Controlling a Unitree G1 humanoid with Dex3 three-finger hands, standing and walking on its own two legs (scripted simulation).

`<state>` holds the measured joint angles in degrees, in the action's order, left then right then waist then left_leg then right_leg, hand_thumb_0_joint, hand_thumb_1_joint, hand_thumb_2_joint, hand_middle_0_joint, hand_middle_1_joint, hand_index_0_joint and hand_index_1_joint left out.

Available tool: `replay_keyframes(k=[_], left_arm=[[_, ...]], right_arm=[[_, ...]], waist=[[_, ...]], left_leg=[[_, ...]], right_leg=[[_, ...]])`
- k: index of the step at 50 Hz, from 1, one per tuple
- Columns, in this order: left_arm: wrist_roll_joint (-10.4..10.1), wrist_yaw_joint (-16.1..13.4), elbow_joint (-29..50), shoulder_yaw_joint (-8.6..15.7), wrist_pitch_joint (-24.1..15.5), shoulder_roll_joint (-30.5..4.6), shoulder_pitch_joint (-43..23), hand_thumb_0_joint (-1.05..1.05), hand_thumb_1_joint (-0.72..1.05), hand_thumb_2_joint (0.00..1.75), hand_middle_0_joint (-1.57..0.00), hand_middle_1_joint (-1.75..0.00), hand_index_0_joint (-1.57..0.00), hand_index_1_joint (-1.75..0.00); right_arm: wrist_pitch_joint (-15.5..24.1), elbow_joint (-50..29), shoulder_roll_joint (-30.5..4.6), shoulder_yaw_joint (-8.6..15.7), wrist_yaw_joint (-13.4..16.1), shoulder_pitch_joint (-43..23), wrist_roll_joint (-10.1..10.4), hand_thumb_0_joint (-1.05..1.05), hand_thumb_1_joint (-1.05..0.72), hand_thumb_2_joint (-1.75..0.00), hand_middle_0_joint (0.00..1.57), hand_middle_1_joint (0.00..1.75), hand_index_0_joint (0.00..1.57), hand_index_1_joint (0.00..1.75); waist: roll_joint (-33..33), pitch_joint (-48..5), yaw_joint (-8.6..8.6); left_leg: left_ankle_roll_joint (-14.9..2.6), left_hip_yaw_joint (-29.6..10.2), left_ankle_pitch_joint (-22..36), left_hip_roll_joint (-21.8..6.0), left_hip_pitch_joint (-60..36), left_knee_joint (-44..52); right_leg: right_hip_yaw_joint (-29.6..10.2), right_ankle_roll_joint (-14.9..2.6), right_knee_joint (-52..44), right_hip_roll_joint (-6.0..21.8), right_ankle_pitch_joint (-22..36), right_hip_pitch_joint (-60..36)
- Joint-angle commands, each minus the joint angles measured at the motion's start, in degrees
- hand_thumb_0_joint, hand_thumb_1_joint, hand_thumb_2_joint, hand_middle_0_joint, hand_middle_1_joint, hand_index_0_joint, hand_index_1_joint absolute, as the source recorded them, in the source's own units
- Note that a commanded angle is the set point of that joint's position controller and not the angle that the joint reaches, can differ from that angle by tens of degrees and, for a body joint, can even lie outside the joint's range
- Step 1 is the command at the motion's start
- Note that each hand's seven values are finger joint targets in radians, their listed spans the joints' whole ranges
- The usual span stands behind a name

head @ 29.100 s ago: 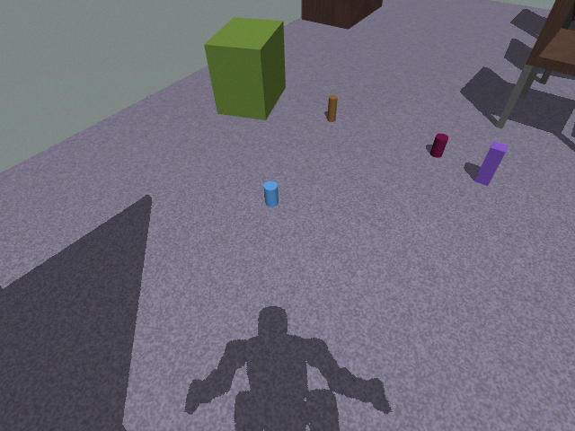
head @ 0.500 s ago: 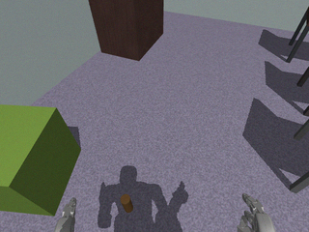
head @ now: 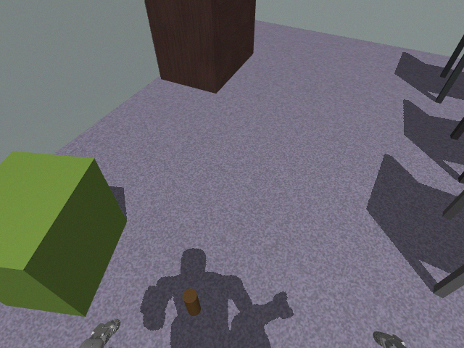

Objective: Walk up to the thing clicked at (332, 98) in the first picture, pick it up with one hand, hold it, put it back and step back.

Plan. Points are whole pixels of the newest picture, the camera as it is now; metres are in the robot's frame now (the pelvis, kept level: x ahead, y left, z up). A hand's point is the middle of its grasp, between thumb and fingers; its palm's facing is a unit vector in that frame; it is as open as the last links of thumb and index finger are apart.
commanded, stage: stand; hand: left
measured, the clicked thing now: (192, 302) +0.43 +0.18 -0.66
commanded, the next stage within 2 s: step back in 1.96 s
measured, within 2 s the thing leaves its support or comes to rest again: neither
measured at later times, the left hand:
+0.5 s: hand out of the picture +0.05 +0.25 -0.12, palm faces +0.00 -0.94 -0.35, open 7.4 cm
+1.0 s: hand out of the picture +0.06 +0.24 -0.12, palm faces -0.01 -0.94 -0.34, open 7.4 cm
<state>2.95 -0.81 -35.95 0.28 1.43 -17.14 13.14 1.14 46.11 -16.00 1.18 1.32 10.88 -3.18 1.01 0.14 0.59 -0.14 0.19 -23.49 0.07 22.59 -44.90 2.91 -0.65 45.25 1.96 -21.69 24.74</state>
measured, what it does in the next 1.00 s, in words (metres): stands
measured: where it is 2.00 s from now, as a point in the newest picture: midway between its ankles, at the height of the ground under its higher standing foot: outside the picture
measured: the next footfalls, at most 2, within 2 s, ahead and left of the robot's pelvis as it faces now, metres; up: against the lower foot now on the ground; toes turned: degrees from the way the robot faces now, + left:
none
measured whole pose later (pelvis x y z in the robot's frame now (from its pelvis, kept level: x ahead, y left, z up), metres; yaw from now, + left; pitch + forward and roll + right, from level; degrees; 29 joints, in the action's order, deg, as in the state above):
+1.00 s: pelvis +0.00 -0.01 +0.04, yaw +0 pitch -3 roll +0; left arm 1.2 -0.4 -68.1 0.4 -1.0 -17.7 6.4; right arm -0.2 66.2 -18.9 0.8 0.3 8.0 -1.1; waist -1.2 3.0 0.6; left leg 0.6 0.2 -10.5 -0.5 5.5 -18.5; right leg 3.2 -0.6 19.6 0.7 -9.2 7.9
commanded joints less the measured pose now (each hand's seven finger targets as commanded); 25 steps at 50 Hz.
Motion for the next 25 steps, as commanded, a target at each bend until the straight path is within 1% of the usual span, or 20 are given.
replay_keyframes(k=[1, 2, 3, 4, 5, 6, 7, 8, 9, 10, 12, 13, 14, 17, 18, 19, 20, 22, 24, 25], left_arm=[[-0.43, -0.73, -2.08, 3.53, -3.56, -9.3, -3.3, 0.0, 0.9, 0.9, -0.2, -0.3, -0.2, -0.3], [-0.5, -0.76, -3.96, 3.48, -3.78, -9.5, -3.11, 0.0, 0.9, 0.9, -0.2, -0.3, -0.2, -0.3], [-0.38, -0.72, -5.65, 3.45, -3.87, -9.93, -3.31, 0.0, 0.9, 0.9, -0.2, -0.3, -0.2, -0.3], [-0.54, -0.78, -6.98, 3.4, -3.95, -10.1, -4.03, 0.0, 0.9, 0.9, -0.2, -0.3, -0.2, -0.3], [-0.62, -0.79, -8.62, 3.27, -4.06, -10.12, -3.96, 0.0, 0.9, 0.9, -0.2, -0.3, -0.2, -0.3], [-0.88, -0.8, -9.91, 3.01, -3.93, -9.74, -4.15, 0.0, 0.9, 0.9, -0.2, -0.3, -0.2, -0.3], [-1.07, -0.9, -11.36, 2.96, -3.79, -9.89, -4.32, 0.0, 0.9, 0.9, -0.2, -0.3, -0.2, -0.3], [-1.18, -0.89, -12.89, 2.79, -3.69, -9.93, -4.22, 0.0, 0.9, 0.9, -0.2, -0.3, -0.2, -0.3], [-1.24, -0.98, -14.15, 2.73, -3.54, -9.98, -4.22, 0.0, 0.9, 0.9, -0.2, -0.3, -0.2, -0.3], [-1.3, -1.03, -15.55, 2.63, -3.47, -10.33, -4.44, 0.0, 0.9, 0.9, -0.2, -0.3, -0.2, -0.3], [-1.44, -1.07, -17.83, 2.51, -3.44, -10.89, -4.45, 0.0, 0.9, 0.9, -0.2, -0.3, -0.2, -0.3], [-1.48, -1.11, -19.0, 2.4, -3.46, -11.19, -4.06, 0.0, 0.9, 0.9, -0.2, -0.3, -0.2, -0.3], [-1.46, -1.2, -20.06, 2.34, -3.36, -11.39, -4.52, 0.0, 0.9, 0.9, -0.2, -0.3, -0.2, -0.3], [-1.55, -1.25, -22.36, 2.1, -3.25, -11.79, -5.59, 0.0, 0.9, 0.9, -0.2, -0.3, -0.2, -0.3], [-1.56, -1.19, -22.98, 1.91, -3.26, -11.66, -6.26, 0.0, 0.9, 0.9, -0.2, -0.3, -0.2, -0.3], [-1.63, -1.2, -23.69, 1.97, -3.19, -11.9, -6.43, 0.0, 0.9, 0.9, -0.2, -0.3, -0.2, -0.3], [-1.59, -1.2, -24.38, 1.86, -3.19, -11.86, -6.12, 0.0, 0.9, 0.9, -0.2, -0.3, -0.2, -0.3], [-1.49, -1.11, -25.4, 1.88, -3.07, -12.3, -6.65, 0.0, 0.9, 0.9, -0.2, -0.3, -0.2, -0.3], [-1.43, -1.08, -26.3, 1.79, -3.01, -12.01, -6.65, 0.0, 0.9, 0.9, -0.2, -0.3, -0.2, -0.3], [-1.47, -1.04, -26.73, 1.77, -2.99, -11.95, -6.69, 0.0, 0.9, 0.9, -0.2, -0.3, -0.2, -0.3]], right_arm=[[1.77, -1.94, -9.66, 3.19, -0.24, -2.5, -0.18, 0.0, -0.9, -0.9, 0.2, 0.3, 0.2, 0.3], [1.76, -1.13, -9.61, 3.07, -0.33, -3.05, -0.14, 0.0, -0.9, -0.9, 0.2, 0.3, 0.2, 0.3], [1.52, -0.16, -9.68, 3.02, -0.37, -2.85, 0.06, 0.0, -0.9, -0.9, 0.2, 0.3, 0.2, 0.3], [1.39, 0.87, -10.06, 3.09, -0.3, -2.21, 0.2, 0.0, -0.9, -0.9, 0.2, 0.3, 0.2, 0.3], [1.41, 2.06, -10.08, 2.89, -0.37, -2.24, 0.31, 0.0, -0.9, -0.9, 0.2, 0.3, 0.2, 0.3], [1.34, 2.92, -10.21, 2.76, -0.29, -1.75, 0.41, 0.0, -0.9, -0.9, 0.2, 0.3, 0.2, 0.3], [1.25, 3.89, -10.95, 2.87, -0.18, -1.8, 0.41, 0.0, -0.9, -0.9, 0.2, 0.3, 0.2, 0.3], [1.16, 4.91, -10.97, 2.65, -0.19, -2.09, 0.44, 0.0, -0.9, -0.9, 0.2, 0.3, 0.2, 0.3], [1.08, 5.62, -11.42, 2.72, -0.04, -2.45, 0.52, 0.0, -0.9, -0.9, 0.2, 0.3, 0.2, 0.3], [0.92, 6.6, -11.71, 2.61, -0.05, -2.51, 0.72, 0.0, -0.9, -0.9, 0.2, 0.3, 0.2, 0.3], [0.94, 8.33, -11.96, 2.45, 0.16, -1.88, 1.07, 0.0, -0.9, -0.9, 0.2, 0.3, 0.2, 0.3], [0.88, 9.02, -12.24, 2.38, 0.15, -2.63, 1.18, 0.0, -0.9, -0.9, 0.2, 0.3, 0.2, 0.3], [0.74, 9.74, -12.17, 2.35, 0.22, -2.25, 1.27, 0.0, -0.9, -0.9, 0.2, 0.3, 0.2, 0.3], [0.58, 11.75, -12.63, 2.16, 0.36, -2.37, 1.47, 0.0, -0.9, -0.9, 0.2, 0.3, 0.2, 0.3], [0.46, 12.42, -12.32, 1.87, 0.27, -2.27, 1.53, 0.0, -0.9, -0.9, 0.2, 0.3, 0.2, 0.3], [0.32, 12.94, -11.87, 1.75, 0.25, -2.55, 1.47, 0.0, -0.9, -0.9, 0.2, 0.3, 0.2, 0.3], [0.28, 13.35, -12.31, 1.81, 0.22, -2.87, 1.51, 0.0, -0.9, -0.9, 0.2, 0.3, 0.2, 0.3], [0.03, 14.08, -12.59, 1.87, 0.16, -3.35, 1.53, 0.0, -0.9, -0.9, 0.2, 0.3, 0.2, 0.3], [-0.02, 14.59, -12.44, 1.85, 0.08, -3.9, 1.48, 0.0, -0.9, -0.9, 0.2, 0.3, 0.2, 0.3], [-0.11, 14.96, -12.5, 1.91, 0.07, -3.77, 1.57, 0.0, -0.9, -0.9, 0.2, 0.3, 0.2, 0.3]], waist=[[-3.9, -3.13, 0.64], [-3.31, -2.87, 0.91], [-2.0, -1.88, 0.6], [-2.55, -2.11, 0.26], [-1.49, -2.17, 0.4], [-2.32, -2.32, 0.02], [-2.81, -1.97, 0.14], [-2.85, -0.91, 0.37], [-3.16, -1.47, 0.58], [-3.04, -0.72, 0.63], [-1.96, -1.69, 0.36], [-2.13, -0.9, 0.67], [-1.66, -1.06, 0.3], [-1.12, -0.82, 0.13], [-1.34, 0.21, -0.04], [-0.63, 0.97, 0.17], [-0.96, 0.96, 0.29], [-0.37, 2.35, 0.2], [-0.38, 2.01, 0.32], [-0.82, 2.4, 0.19]], left_leg=[[-3.21, -6.79, 7.06, -3.8, -1.36, 15.14], [-2.93, -6.47, 8.28, -3.76, -2.47, 15.77], [-2.7, -6.04, 8.21, -3.36, -3.13, 16.11], [-2.65, -6.33, 7.96, -3.65, -4.13, 17.38], [-2.36, -6.12, 10.73, -3.67, -5.54, 17.68], [-2.31, -6.63, 12.26, -4.25, -6.44, 19.33], [-2.11, -6.94, 12.12, -4.53, -6.89, 20.86], [-1.98, -7.12, 12.02, -4.65, -6.85, 22.15], [-2.09, -7.39, 14.02, -5.23, -8.39, 23.04], [-1.78, -7.25, 13.93, -5.02, -7.75, 23.89], [-1.66, -6.8, 19.1, -5.28, -10.89, 24.46], [-1.42, -6.5, 19.55, -4.97, -11.48, 24.54], [-1.52, -6.3, 18.61, -5.11, -12.04, 25.35], [-1.32, -6.27, 19.83, -5.36, -13.94, 26.61], [-1.16, -6.17, 18.92, -5.25, -13.28, 27.26], [-1.01, -6.19, 17.66, -5.28, -13.66, 28.08], [-0.98, -6.34, 16.75, -5.4, -13.82, 28.36], [-0.91, -6.3, 13.28, -5.19, -13.22, 29.42], [-0.92, -6.39, 13.25, -5.43, -13.72, 29.82], [-0.88, -6.28, 11.97, -5.34, -13.48, 30.11]], right_leg=[[-5.66, -2.29, -12.64, 3.3, 7.35, -8.59], [-5.87, -2.22, -13.63, 3.54, 8.33, -9.42], [-6.57, -2.31, -15.84, 3.96, 7.29, -8.99], [-6.54, -2.16, -16.64, 4.02, 7.53, -10.09], [-6.92, -2.17, -17.41, 4.38, 9.55, -11.33], [-6.27, -1.99, -17.64, 4.24, 11.5, -12.08], [-6.01, -1.77, -18.16, 3.99, 11.54, -12.96], [-5.92, -1.61, -18.91, 4.0, 11.36, -13.71], [-5.63, -1.48, -19.36, 4.1, 13.03, -14.63], [-5.69, -1.22, -20.15, 4.14, 12.86, -15.88], [-5.75, -1.25, -21.2, 4.71, 16.49, -17.38], [-5.74, -1.0, -21.99, 4.71, 16.36, -16.93], [-5.64, -0.93, -22.77, 4.85, 15.83, -17.59], [-5.9, -0.72, -24.25, 5.28, 16.77, -18.04], [-5.88, -0.43, -25.0, 5.23, 16.25, -18.17], [-6.05, -0.49, -25.54, 5.28, 14.65, -17.61], [-6.07, -0.29, -26.28, 5.25, 14.05, -17.82], [-6.03, -0.14, -27.43, 5.01, 10.86, -16.84], [-6.04, -0.2, -27.85, 5.18, 10.96, -16.94], [-6.09, -0.13, -28.22, 5.05, 10.29, -16.5]])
